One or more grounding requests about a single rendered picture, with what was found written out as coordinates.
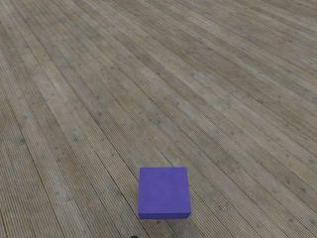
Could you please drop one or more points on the carton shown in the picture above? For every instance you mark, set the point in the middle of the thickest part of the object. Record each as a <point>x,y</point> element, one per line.
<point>164,193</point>

